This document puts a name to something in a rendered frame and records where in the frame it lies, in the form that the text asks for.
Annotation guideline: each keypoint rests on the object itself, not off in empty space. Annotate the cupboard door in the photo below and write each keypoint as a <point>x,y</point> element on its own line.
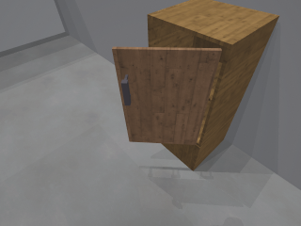
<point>170,89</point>

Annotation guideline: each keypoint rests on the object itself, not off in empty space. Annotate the handle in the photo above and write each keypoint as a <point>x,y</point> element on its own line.
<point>126,90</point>

